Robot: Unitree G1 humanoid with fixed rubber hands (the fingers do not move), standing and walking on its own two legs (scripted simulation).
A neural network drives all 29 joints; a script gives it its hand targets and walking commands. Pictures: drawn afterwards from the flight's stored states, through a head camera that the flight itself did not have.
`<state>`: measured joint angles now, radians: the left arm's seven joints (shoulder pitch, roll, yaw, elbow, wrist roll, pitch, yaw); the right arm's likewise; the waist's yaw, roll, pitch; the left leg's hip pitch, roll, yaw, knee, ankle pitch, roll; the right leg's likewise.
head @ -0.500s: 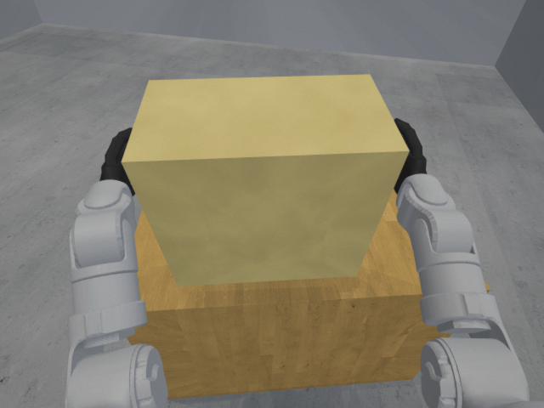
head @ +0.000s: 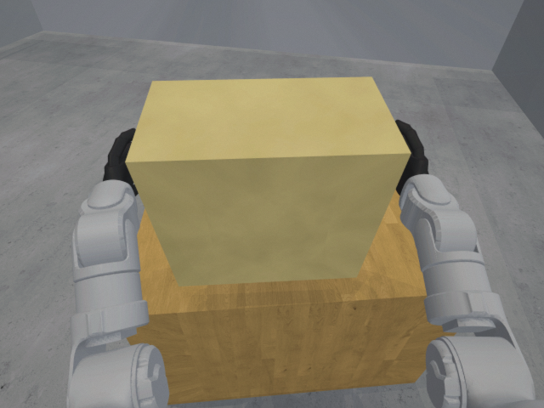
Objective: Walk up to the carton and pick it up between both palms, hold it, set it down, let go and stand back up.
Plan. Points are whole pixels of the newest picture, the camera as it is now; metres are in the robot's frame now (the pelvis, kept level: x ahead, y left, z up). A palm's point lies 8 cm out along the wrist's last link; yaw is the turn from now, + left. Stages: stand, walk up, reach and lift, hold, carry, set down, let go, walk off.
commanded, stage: hold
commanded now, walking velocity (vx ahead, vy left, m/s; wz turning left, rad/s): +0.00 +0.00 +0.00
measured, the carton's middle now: (266, 191) +0.39 +0.00 +0.13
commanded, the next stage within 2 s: set down in 0.80 s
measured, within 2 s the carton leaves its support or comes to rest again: neither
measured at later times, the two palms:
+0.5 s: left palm (122, 184) +0.35 +0.20 +0.19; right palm (410, 176) +0.35 -0.20 +0.19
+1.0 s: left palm (120, 183) +0.35 +0.20 +0.19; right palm (409, 174) +0.35 -0.20 +0.19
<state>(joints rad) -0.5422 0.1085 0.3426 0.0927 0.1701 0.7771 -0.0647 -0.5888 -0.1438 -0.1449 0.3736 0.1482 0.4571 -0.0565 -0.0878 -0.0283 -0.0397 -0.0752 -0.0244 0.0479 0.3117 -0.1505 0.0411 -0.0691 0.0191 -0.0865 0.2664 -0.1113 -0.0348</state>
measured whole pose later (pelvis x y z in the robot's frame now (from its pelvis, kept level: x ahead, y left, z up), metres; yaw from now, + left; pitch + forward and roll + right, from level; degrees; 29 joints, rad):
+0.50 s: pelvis +0.00 +0.00 +0.00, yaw +0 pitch -5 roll +0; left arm -0.56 0.11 0.34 0.12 0.17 0.77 -0.06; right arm -0.60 -0.15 -0.15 0.40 0.15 0.45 -0.06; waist -0.09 -0.03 -0.04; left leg -0.08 -0.02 0.05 0.31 -0.15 0.04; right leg -0.07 0.02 -0.09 0.27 -0.11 -0.04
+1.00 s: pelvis +0.00 +0.00 +0.00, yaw +0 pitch -5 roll +0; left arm -0.54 0.10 0.35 0.12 0.18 0.70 -0.07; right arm -0.58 -0.12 -0.17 0.37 0.12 0.41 -0.04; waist -0.08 -0.02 -0.04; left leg -0.07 -0.03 0.05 0.31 -0.15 0.04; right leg -0.07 0.02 -0.09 0.27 -0.12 -0.03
